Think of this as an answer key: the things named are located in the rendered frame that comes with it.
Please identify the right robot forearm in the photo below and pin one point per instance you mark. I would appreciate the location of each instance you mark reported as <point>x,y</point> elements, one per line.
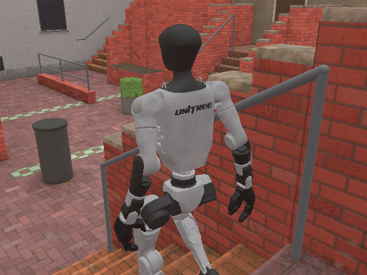
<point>243,166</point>

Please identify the robot left upper arm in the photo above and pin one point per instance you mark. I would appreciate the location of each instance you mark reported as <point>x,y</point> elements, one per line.
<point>144,110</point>

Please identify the robot left hand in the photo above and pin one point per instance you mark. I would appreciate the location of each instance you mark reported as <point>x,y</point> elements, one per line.
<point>124,233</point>

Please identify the left robot forearm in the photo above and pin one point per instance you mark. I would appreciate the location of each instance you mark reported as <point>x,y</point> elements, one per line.
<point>136,194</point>

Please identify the robot right hand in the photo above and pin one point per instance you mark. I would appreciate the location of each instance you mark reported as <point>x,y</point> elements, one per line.
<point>240,195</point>

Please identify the robot right upper arm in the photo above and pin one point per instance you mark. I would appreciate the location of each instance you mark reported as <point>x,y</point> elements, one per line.
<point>236,136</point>

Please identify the right robot shin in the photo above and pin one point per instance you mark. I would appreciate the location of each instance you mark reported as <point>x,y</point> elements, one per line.
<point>191,236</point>

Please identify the left robot thigh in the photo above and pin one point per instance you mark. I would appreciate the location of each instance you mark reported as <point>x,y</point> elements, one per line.
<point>155,214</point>

